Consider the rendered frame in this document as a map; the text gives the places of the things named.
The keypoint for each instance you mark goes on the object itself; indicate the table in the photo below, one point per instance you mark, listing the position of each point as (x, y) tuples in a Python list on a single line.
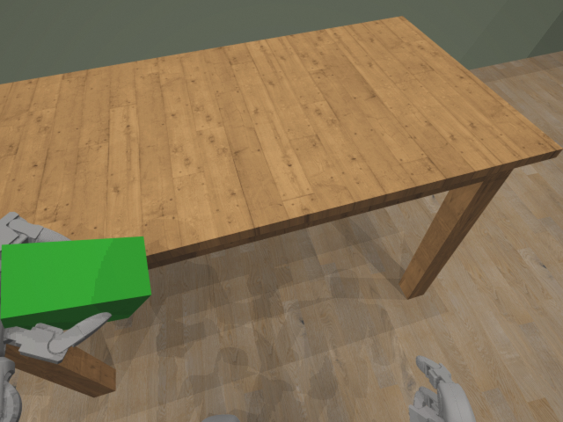
[(211, 149)]

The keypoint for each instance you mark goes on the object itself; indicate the left robot hand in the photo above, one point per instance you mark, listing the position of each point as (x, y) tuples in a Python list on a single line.
[(43, 341)]

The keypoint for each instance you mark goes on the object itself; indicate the sponge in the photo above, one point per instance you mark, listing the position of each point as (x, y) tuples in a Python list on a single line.
[(63, 283)]

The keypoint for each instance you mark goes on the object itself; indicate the right robot hand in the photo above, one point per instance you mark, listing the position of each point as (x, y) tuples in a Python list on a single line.
[(450, 404)]

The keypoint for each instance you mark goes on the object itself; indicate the robot left forearm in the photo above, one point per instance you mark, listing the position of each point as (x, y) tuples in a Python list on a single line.
[(10, 400)]

